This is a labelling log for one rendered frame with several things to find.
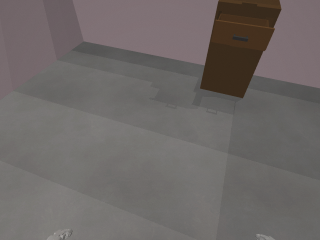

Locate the handle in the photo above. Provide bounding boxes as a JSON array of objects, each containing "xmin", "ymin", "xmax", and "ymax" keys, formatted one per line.
[
  {"xmin": 242, "ymin": 1, "xmax": 258, "ymax": 8},
  {"xmin": 232, "ymin": 34, "xmax": 249, "ymax": 42},
  {"xmin": 229, "ymin": 45, "xmax": 242, "ymax": 50}
]

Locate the drawer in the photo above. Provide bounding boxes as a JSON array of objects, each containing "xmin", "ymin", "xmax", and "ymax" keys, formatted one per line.
[{"xmin": 211, "ymin": 13, "xmax": 275, "ymax": 51}]

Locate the robot left hand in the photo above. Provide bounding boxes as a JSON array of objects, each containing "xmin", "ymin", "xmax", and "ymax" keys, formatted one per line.
[{"xmin": 47, "ymin": 229, "xmax": 73, "ymax": 240}]

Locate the cabinet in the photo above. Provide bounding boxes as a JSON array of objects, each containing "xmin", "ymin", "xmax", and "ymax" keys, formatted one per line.
[{"xmin": 200, "ymin": 0, "xmax": 282, "ymax": 98}]

